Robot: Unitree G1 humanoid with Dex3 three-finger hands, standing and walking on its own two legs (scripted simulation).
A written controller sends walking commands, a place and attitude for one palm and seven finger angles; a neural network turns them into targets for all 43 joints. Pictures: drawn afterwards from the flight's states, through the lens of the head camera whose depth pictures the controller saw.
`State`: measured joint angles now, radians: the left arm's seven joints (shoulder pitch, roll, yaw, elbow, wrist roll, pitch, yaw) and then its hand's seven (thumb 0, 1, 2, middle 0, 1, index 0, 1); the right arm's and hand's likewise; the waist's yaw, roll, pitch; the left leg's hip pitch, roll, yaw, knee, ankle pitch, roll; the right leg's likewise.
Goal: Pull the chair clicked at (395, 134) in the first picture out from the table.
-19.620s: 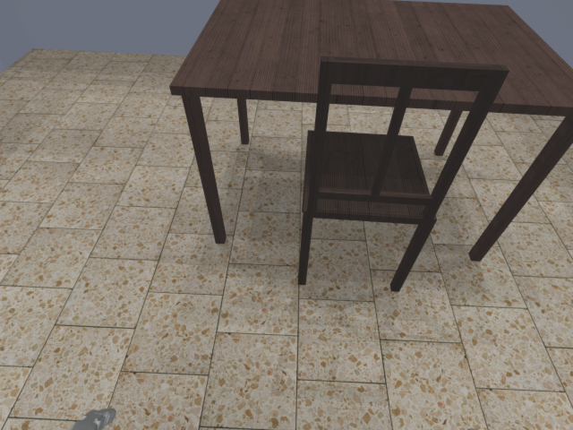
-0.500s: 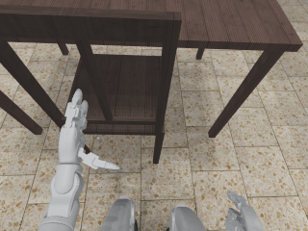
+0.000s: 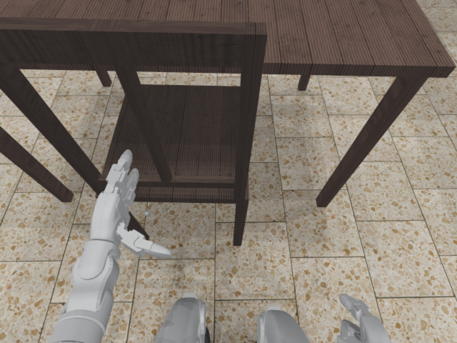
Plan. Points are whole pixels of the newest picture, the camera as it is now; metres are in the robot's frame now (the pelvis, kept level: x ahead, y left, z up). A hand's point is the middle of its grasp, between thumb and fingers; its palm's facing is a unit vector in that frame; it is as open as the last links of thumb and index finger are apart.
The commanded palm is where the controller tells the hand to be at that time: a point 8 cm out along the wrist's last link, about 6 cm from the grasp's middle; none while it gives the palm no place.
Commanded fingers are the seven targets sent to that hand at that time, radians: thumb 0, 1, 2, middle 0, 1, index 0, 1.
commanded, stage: aim the fingers beside a spindle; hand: left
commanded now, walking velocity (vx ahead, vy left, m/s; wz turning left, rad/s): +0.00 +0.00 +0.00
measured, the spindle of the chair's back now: (150, 135) +0.48 +0.16 +0.04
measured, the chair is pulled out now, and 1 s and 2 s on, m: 0.00 0.00 0.00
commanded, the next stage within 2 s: push the fingers through the gap in 0.34 s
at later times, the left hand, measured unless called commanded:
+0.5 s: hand (159, 221) +0.31 +0.13 +0.03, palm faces -0.03 -1.00 +0.01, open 16.9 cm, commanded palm +0.32 +0.19 +0.02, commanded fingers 0.00 -0.50 0.30 -0.06 -0.08 -0.06 -0.08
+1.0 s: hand (153, 185) +0.38 +0.15 +0.01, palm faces -0.02 -1.00 -0.05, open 17.0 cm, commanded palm +0.36 +0.19 +0.02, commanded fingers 0.00 -0.50 0.30 -0.06 -0.08 -0.06 -0.08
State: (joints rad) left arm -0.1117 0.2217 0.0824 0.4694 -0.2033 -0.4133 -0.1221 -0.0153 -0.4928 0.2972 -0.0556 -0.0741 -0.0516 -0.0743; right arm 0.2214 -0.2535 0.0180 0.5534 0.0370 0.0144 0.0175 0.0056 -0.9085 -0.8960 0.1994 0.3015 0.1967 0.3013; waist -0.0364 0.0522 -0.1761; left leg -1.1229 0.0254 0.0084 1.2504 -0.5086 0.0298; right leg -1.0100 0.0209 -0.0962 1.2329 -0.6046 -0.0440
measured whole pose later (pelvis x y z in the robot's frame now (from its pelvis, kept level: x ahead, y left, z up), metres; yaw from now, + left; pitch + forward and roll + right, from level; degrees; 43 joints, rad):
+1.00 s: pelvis +0.00 +0.01 +0.00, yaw -1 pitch +23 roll -3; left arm -0.31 0.22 0.12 0.59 -0.13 -0.46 -0.06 -0.02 -0.50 0.30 -0.06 -0.08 -0.05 -0.07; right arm 0.23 -0.25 0.01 0.59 0.00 0.01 0.02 0.00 -0.91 -0.90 0.20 0.30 0.20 0.30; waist -0.07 0.04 -0.17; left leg -1.16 0.03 0.01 1.27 -0.51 0.04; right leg -1.04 0.03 -0.09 1.25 -0.60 -0.03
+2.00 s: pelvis +0.00 +0.01 -0.01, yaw -2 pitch +25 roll -3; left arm -0.58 0.25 0.24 0.89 -0.08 -0.52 -0.02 -0.02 -0.50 0.30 -0.06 -0.08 -0.06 -0.08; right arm 0.28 -0.24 0.01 0.62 -0.02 0.08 0.04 0.00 -0.91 -0.90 0.20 0.30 0.20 0.30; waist -0.12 0.04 -0.17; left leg -1.21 0.04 0.03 1.27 -0.51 0.05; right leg -1.10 0.03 -0.07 1.24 -0.58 -0.03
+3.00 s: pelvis +0.00 +0.02 -0.01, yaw -2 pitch +26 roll -3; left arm -0.60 0.24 0.22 0.89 -0.08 -0.52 0.00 0.00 0.59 0.76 -0.50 -1.43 -0.48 -1.43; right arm 0.29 -0.24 0.00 0.62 -0.02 0.09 0.05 0.00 -0.91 -0.90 0.20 0.30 0.20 0.30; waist -0.12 0.05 -0.17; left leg -1.21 0.04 0.03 1.27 -0.51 0.05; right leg -1.10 0.04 -0.07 1.24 -0.59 -0.02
